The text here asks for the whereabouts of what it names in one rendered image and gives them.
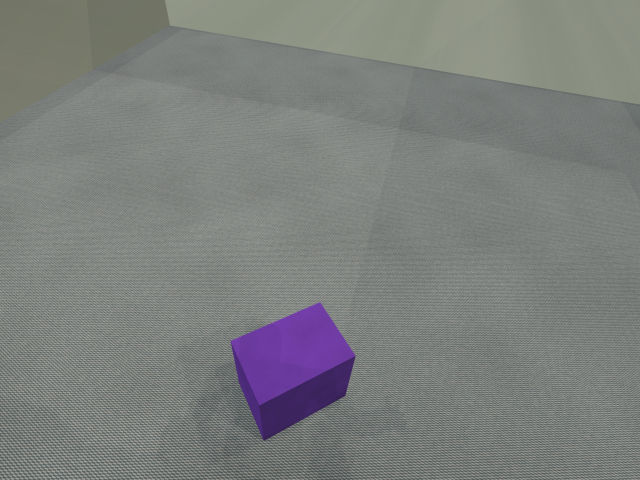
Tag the carton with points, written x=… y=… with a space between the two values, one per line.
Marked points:
x=292 y=368

